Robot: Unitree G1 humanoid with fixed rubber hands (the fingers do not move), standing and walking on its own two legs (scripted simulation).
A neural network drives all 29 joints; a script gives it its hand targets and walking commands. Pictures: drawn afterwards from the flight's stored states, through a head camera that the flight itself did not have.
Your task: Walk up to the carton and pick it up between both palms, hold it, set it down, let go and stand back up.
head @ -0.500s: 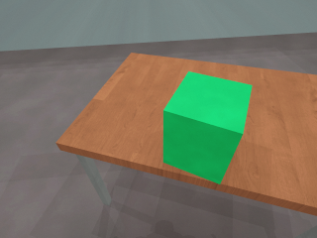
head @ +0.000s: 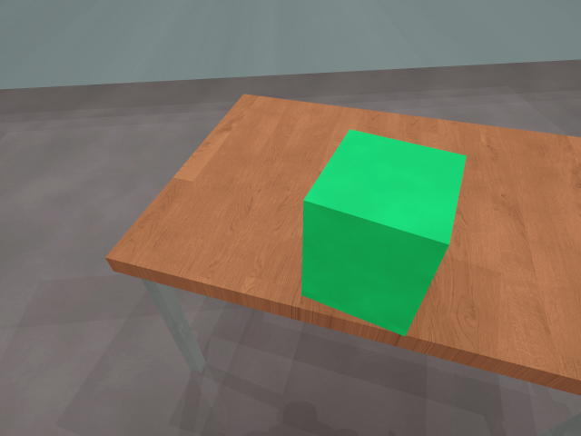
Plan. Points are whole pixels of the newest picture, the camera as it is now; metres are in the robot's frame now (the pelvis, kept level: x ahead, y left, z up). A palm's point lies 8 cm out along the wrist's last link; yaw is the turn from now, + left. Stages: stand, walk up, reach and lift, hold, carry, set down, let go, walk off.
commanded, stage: stand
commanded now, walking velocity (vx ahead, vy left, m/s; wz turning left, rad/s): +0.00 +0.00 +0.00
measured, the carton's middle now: (377, 231) +0.46 -0.13 +0.01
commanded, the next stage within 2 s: none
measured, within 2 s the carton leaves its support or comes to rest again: neither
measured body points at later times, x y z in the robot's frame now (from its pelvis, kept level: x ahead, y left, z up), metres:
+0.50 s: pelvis +0.01 +0.00 +0.00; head +0.01 +0.00 +0.45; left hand +0.09 +0.30 -0.13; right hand +0.09 -0.30 -0.13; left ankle -0.02 +0.09 -0.75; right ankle +0.03 -0.13 -0.75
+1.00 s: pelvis +0.01 -0.01 +0.00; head +0.01 +0.00 +0.45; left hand +0.10 +0.29 -0.13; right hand +0.10 -0.31 -0.13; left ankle -0.02 +0.09 -0.75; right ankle +0.03 -0.13 -0.75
